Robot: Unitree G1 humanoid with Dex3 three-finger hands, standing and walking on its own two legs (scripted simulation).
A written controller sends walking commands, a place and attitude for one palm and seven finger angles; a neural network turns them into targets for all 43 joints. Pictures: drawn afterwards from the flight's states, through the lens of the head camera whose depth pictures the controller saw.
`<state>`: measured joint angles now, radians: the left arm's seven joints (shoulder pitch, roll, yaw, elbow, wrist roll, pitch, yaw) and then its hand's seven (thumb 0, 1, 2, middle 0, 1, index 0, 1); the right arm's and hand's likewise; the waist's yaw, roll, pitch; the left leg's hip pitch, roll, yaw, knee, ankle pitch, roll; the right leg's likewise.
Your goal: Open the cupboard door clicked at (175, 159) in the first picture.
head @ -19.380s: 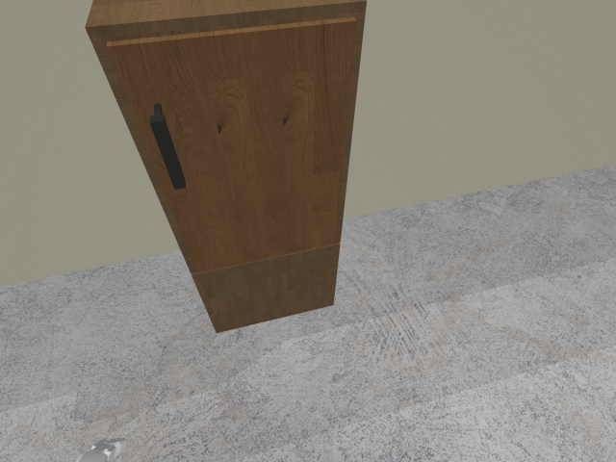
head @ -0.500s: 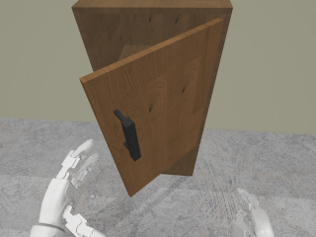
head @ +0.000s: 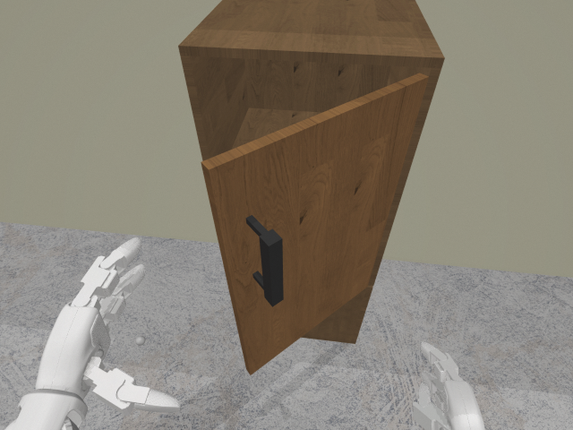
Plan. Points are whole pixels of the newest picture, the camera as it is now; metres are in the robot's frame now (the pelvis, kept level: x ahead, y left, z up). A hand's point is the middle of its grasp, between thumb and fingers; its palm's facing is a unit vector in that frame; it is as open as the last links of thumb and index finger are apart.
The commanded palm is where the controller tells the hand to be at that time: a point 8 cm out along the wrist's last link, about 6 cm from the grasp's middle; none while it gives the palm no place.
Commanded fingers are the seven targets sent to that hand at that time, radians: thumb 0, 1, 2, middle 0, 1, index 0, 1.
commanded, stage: draw the hand back to the body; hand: left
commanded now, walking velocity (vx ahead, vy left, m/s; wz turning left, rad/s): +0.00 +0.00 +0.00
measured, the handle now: (264, 261) +0.33 +0.08 +0.08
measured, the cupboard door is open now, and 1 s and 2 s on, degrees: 45 45 45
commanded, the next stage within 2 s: step back with the hand held close in 1.00 s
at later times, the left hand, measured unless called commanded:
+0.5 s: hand (79, 287) +0.21 +0.25 +0.16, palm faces +0.37 -0.84 -0.40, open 10.5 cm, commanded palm +0.16 +0.30 +0.18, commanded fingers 0.00 0.73 0.82 -0.19 -0.30 -0.19 -0.30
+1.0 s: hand (78, 286) +0.21 +0.25 +0.17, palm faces +0.42 -0.81 -0.40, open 7.4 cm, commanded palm +0.15 +0.29 +0.19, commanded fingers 0.00 0.90 0.90 -0.20 -0.30 -0.20 -0.30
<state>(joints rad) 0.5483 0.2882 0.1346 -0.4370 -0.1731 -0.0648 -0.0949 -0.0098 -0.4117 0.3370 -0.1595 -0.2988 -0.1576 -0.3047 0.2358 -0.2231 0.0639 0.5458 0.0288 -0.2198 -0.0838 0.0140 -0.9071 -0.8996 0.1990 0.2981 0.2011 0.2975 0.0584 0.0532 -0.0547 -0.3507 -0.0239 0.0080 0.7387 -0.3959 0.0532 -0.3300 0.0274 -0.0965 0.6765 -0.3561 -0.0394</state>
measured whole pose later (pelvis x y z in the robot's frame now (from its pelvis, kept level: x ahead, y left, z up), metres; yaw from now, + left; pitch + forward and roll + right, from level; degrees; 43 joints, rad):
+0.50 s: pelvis +0.02 +0.01 +0.03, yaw -1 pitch -4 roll -1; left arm 0.50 0.33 0.25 -0.42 -0.04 -0.06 0.12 0.00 0.39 0.68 -0.19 -0.30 -0.19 -0.31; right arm 0.19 -0.22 0.05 0.63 -0.01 -0.12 -0.06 0.01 -0.91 -0.90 0.20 0.30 0.20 0.30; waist 0.07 0.06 0.03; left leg -0.09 -0.05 0.03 0.42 -0.27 0.07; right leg -0.09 0.01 -0.06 0.39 -0.24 -0.01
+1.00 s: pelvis +0.01 -0.01 +0.03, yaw -1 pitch -5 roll -1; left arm 0.47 0.34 0.31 -0.38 -0.06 -0.07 0.11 0.02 0.89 0.90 -0.21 -0.30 -0.21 -0.31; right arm 0.18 -0.23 0.02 0.65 0.00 -0.09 -0.06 0.01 -0.91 -0.90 0.20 0.30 0.20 0.30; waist 0.07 0.06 0.03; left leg -0.06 -0.02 0.02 0.39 -0.25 0.04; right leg -0.05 0.04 -0.07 0.34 -0.21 -0.05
